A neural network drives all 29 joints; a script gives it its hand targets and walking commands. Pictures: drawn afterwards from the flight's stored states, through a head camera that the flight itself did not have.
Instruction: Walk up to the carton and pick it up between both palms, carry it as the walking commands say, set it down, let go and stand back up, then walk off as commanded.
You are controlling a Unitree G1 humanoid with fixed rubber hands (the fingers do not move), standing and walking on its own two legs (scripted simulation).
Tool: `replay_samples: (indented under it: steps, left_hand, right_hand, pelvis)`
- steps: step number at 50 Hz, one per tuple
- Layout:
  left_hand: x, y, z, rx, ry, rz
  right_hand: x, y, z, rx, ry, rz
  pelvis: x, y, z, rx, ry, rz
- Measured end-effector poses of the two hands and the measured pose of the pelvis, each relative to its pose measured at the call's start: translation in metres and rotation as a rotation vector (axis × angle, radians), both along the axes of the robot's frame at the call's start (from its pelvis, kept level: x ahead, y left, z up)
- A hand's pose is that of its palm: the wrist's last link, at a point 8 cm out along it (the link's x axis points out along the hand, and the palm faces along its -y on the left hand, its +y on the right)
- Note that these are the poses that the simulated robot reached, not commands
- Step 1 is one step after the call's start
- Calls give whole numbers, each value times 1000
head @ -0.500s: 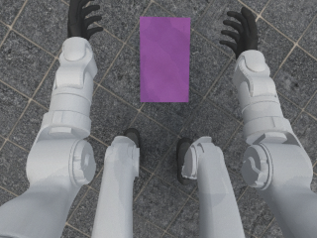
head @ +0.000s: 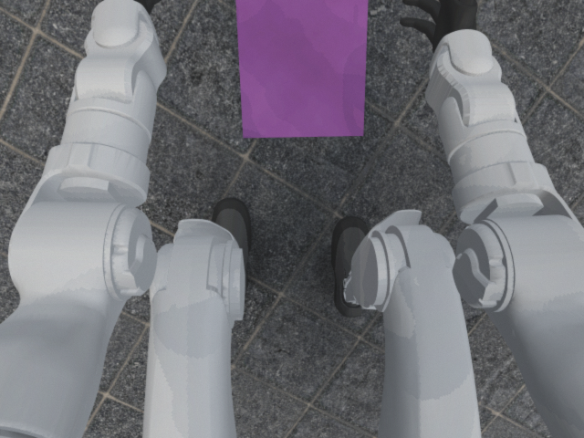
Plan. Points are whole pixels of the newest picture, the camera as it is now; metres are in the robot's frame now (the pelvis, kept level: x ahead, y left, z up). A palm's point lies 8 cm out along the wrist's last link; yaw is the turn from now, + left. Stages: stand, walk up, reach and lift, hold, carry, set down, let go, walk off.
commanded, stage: reach and lift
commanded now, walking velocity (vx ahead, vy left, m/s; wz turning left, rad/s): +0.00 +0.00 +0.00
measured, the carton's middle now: (298, 42) +0.54 +0.00 -0.35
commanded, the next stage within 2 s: none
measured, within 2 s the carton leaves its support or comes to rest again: leaves its support in 1.96 s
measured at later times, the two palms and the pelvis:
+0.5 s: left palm (167, 27) +0.53 +0.16 -0.27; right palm (434, 45) +0.52 -0.17 -0.27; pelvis -0.01 +0.00 -0.06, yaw -1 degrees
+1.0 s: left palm (182, 23) +0.54 +0.14 -0.27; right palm (419, 38) +0.53 -0.15 -0.27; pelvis -0.01 +0.00 -0.06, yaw -1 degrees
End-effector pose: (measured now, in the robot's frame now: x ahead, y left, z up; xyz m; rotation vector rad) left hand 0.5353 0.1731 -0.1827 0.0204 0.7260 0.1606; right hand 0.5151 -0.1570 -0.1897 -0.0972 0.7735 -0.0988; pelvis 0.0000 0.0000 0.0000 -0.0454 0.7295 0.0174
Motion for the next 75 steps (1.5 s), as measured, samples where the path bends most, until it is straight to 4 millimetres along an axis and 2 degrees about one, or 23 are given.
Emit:
replay_samples:
  steps: [9,12,15,19,26,39,57,75]
  left_hand:
    - [-2,-6,-59,-5,15,-13]
    - [-6,-6,-79,10,55,-25]
    - [-9,-4,-86,29,93,-32]
    - [-6,-7,-87,29,80,-45]
    - [-3,-11,-87,29,69,-53]
    - [-5,-8,-88,16,70,-43]
    - [5,-46,-80,-31,48,-120]
    - [7,-45,-82,-67,62,-125]
  right_hand:
    - [0,-1,-58,2,23,20]
    - [9,-10,-65,1,10,1]
    - [6,-13,-74,16,23,-14]
    - [0,-15,-84,11,60,-2]
    - [3,-18,-83,12,34,4]
    - [5,-11,-83,7,32,28]
    - [15,19,-78,56,19,83]
    - [15,20,-81,153,40,31]
  pelvis:
    - [-12,0,-32,2,-113,-4]
    - [-12,0,-43,2,-123,-12]
    - [-10,0,-50,4,-133,-18]
    - [-9,-2,-56,13,-138,-24]
    - [-10,-4,-64,17,-153,-31]
    - [-9,-2,-64,16,-153,-31]
    - [-6,-2,-63,17,-137,-32]
    - [-3,-2,-64,17,-126,-36]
